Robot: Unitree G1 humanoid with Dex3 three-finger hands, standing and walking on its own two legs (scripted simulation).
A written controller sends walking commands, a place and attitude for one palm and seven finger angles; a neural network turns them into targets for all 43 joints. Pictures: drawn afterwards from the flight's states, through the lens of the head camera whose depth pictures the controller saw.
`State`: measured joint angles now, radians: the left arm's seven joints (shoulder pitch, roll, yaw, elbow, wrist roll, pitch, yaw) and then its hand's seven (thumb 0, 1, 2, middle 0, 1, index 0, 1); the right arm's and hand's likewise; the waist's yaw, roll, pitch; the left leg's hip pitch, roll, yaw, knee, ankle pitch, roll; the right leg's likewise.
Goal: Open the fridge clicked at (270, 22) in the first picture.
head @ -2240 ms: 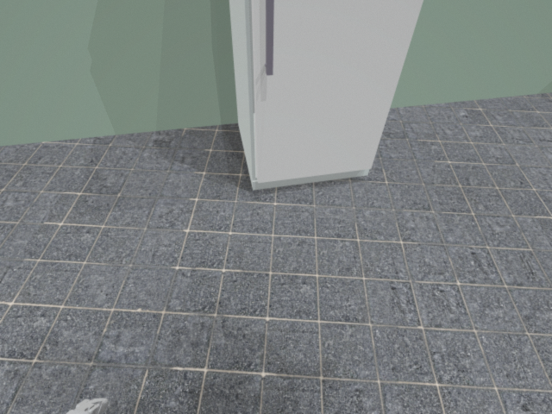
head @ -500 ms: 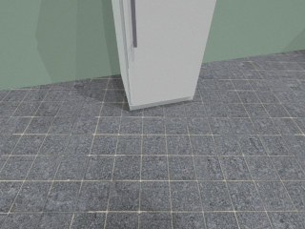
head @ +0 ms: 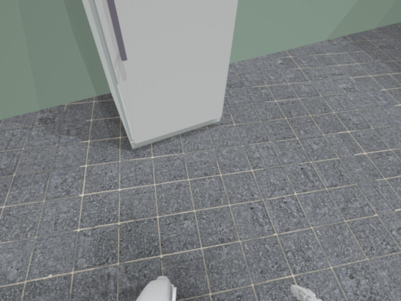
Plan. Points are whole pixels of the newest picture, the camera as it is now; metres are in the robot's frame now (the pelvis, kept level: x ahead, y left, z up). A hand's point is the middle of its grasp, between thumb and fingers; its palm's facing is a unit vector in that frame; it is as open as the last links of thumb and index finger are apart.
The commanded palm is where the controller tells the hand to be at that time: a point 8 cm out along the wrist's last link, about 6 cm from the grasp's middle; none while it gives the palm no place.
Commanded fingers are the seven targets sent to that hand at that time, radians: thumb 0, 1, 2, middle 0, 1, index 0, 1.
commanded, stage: walk to a spot facing it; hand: left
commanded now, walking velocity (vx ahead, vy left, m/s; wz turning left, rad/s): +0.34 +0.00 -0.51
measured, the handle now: out of the picture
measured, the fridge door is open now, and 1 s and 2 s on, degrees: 0 0 0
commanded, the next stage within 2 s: turn to face it in 0.82 s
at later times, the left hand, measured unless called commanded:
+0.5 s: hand (165, 193) +0.40 +0.15 -0.15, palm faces -0.36 -0.91 -0.20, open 7.4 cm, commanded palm none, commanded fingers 0.00 0.90 0.90 -0.20 -0.30 -0.20 -0.30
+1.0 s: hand (185, 164) +0.52 +0.11 -0.17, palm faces -0.42 -0.88 -0.22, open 7.3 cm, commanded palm none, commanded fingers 0.00 0.90 0.90 -0.20 -0.30 -0.20 -0.30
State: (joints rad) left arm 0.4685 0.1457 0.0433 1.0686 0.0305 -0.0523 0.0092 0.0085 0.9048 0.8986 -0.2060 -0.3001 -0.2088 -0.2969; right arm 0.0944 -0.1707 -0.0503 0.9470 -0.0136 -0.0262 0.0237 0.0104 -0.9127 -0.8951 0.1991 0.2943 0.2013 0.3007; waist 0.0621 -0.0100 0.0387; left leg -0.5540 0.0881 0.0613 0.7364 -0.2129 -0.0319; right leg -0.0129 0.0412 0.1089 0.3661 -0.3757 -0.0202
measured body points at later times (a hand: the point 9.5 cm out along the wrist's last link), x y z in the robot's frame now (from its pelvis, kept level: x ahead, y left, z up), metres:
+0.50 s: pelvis +0.20 +0.02 +0.00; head +0.24 +0.00 +0.45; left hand +0.42 +0.20 -0.13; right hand +0.05 -0.19 -0.14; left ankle +0.13 +0.14 -0.73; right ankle +0.28 -0.15 -0.70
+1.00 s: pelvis +0.40 -0.06 +0.00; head +0.42 -0.05 +0.45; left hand +0.55 +0.16 -0.16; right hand +0.40 -0.33 -0.13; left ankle +0.53 +0.00 -0.73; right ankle +0.31 -0.14 -0.73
